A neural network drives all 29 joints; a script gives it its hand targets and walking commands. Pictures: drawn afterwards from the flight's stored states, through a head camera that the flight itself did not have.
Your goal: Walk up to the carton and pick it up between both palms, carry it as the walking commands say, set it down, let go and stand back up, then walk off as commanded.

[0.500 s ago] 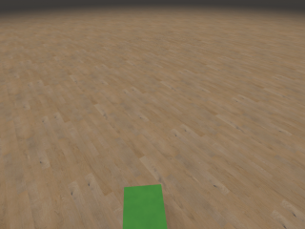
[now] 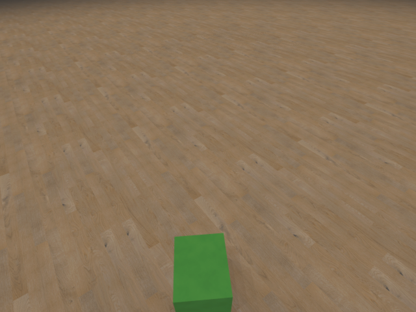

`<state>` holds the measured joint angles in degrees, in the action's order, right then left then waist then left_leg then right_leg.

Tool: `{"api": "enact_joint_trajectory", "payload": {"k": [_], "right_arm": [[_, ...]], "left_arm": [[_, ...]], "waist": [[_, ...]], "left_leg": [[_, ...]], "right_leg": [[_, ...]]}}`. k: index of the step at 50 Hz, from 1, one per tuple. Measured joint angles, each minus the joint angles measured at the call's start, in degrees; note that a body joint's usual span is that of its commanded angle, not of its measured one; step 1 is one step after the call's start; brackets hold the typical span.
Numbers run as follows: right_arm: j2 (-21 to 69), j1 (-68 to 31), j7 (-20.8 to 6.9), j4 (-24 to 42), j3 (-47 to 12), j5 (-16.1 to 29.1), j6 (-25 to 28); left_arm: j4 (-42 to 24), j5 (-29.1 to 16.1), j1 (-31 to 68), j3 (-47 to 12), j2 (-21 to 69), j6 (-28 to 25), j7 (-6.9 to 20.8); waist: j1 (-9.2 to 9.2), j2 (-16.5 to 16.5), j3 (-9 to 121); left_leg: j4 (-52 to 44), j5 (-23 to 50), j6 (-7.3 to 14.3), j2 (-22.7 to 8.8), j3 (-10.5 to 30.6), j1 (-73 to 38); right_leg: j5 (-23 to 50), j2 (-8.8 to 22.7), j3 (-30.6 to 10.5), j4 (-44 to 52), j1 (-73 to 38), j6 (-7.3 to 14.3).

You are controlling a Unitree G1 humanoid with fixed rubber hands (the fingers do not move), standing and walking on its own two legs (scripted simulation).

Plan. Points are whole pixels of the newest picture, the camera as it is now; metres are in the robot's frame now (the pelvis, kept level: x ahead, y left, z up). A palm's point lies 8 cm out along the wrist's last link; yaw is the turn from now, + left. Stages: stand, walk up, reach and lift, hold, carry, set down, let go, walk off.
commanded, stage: stand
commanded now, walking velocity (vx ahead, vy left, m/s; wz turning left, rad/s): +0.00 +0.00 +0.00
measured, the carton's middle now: (201, 275) +0.50 +0.06 -0.67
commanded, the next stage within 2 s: walk off in 0.40 s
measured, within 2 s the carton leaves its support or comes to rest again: neither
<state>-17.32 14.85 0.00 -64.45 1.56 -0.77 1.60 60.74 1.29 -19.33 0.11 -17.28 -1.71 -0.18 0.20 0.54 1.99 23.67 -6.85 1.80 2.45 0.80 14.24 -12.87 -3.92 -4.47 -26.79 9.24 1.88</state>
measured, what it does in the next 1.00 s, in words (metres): lifts its left foot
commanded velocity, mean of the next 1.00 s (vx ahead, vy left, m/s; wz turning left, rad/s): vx -0.11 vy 0.00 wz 0.26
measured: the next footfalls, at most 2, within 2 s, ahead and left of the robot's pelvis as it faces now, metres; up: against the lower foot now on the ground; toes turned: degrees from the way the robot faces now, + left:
left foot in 1.22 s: -0.12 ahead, +0.12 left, +0.00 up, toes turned +19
right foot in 1.62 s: -0.14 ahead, -0.17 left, +0.00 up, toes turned +31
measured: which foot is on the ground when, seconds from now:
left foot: down 0.00-0.90, up 0.92-1.00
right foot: down 0.00-1.00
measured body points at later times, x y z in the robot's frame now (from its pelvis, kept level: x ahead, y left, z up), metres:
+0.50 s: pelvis -0.01 -0.01 +0.00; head -0.04 -0.01 +0.45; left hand +0.03 +0.28 -0.13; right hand +0.02 -0.29 -0.14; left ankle +0.10 +0.09 -0.74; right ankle +0.03 -0.10 -0.74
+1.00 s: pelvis -0.04 -0.03 -0.01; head -0.03 -0.03 +0.44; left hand -0.03 +0.23 -0.16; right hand +0.04 -0.26 -0.17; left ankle +0.03 +0.09 -0.69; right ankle +0.03 -0.10 -0.74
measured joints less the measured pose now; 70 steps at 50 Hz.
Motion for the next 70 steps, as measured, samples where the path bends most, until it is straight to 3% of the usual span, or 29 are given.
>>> {"api": "enact_joint_trajectory", "payload": {"k": [31,34,44,46,47,50,52,54,58,61,62,65,68,70], "right_arm": [[-0.5,-1.8,-0.4,-1.6,-0.7,0.1,-0.6],[0.0,-2.5,0.0,-2.0,-1.0,1.0,-1.5],[4.5,-5.1,-0.3,-0.6,-0.5,0.6,-5.0],[4.8,-5.6,-0.1,0.1,-0.1,0.3,-5.3],[4.9,-5.7,0.0,0.5,0.2,0.0,-5.4],[5.2,-5.9,0.0,1.2,1.0,-1.1,-5.6],[5.0,-5.8,0.2,1.6,1.5,-1.2,-5.9],[4.8,-5.5,0.5,1.8,1.8,-0.9,-6.3],[5.0,-4.8,0.8,2.6,2.0,0.1,-7.2],[5.5,-4.4,0.8,3.4,2.0,0.5,-6.9],[6.2,-4.5,0.8,3.4,1.9,0.4,-6.5],[7.6,-3.4,0.9,4.6,1.6,-0.7,-5.5],[8.6,-2.1,1.5,5.2,1.4,-1.0,-5.7],[8.6,-2.0,1.6,5.4,1.7,-0.9,-6.0]], "left_arm": [[1.1,-0.4,4.9,-0.4,-1.2,0.2,0.1],[1.3,-0.7,5.9,-0.7,-0.5,1.0,-0.6],[0.4,-0.7,6.9,-0.9,4.0,3.1,-2.6],[0.2,-0.6,6.8,-0.5,4.7,3.5,-3.0],[0.1,-0.3,6.9,-0.4,4.9,3.7,-3.2],[0.0,0.2,7.7,0.1,5.4,4.4,-4.2],[-0.2,0.5,8.5,0.2,6.0,4.7,-4.6],[-1.0,0.7,9.6,0.3,6.5,5.1,-4.6],[-2.7,1.2,12.2,0.9,6.9,5.3,-4.3],[-3.4,0.7,13.6,1.8,6.7,5.5,-4.0],[-3.4,0.4,13.8,2.3,6.1,5.6,-3.8],[-3.1,0.1,12.8,3.1,5.1,7.1,-3.6],[-3.1,-0.3,12.8,3.8,3.9,7.4,-2.7],[-3.3,-0.3,12.8,4.2,3.3,7.0,-2.5]], "waist": [[0.52,0.0,-1.1],[0.90,0.6,-1.7],[1.07,1.3,-3.8],[1.04,1.9,-4.2],[0.91,2.0,-4.4],[0.57,1.1,-5.2],[0.56,1.0,-5.4],[0.51,0.8,-5.3],[0.17,-0.2,-5.4],[0.24,-1.3,-5.3],[0.09,-2.9,-5.8],[0.92,-2.6,-5.5],[1.19,-2.3,-5.6],[1.05,-2.1,-5.5]], "left_leg": [[-0.7,0.1,-0.5,-0.3,0.5,1.3],[-1.1,4.9,-0.9,-0.7,1.3,1.9],[2.0,5.1,-1.6,0.7,4.8,7.1],[4.9,2.3,-2.1,0.8,6.0,9.3],[9.5,-3.6,-2.4,1.0,5.9,11.2],[31.1,-16.3,-3.9,0.6,2.1,16.7],[42.0,-18.9,-4.8,-0.6,0.4,17.5],[45.8,-19.8,-5.9,-2.0,-0.5,15.7],[33.3,-22.4,-6.7,-4.7,-1.3,6.7],[17.9,-19.7,-5.5,-5.5,-1.4,-0.6],[16.7,-17.7,-4.4,-4.2,-1.7,-0.7],[16.1,-14.3,-2.1,-4.0,-0.3,1.6],[11.7,-9.7,-1.8,-3.4,1.7,2.3],[9.4,-7.2,-1.7,-2.9,2.9,3.2]], "right_leg": [[1.6,-0.2,0.5,0.9,1.4,0.2],[1.4,-0.7,1.4,0.1,2.0,0.2],[-0.1,0.2,5.3,-4.8,7.1,0.9],[0.0,0.1,6.7,-5.3,7.9,1.4],[0.1,0.3,7.3,-5.5,8.2,1.7],[0.3,1.9,9.0,-6.1,8.6,2.2],[0.5,3.1,10.1,-6.6,8.9,2.0],[0.6,4.4,11.2,-7.3,9.6,1.6],[0.9,7.3,13.3,-9.2,11.4,0.4],[1.2,9.5,14.9,-11.5,13.6,-0.6],[-0.1,10.7,14.3,-13.0,14.5,-1.3],[-14.4,7.5,9.2,-24.9,19.1,-3.3],[-12.3,5.3,5.7,-38.2,22.2,-4.0],[-10.4,4.5,4.7,-42.1,22.0,-4.8]]}}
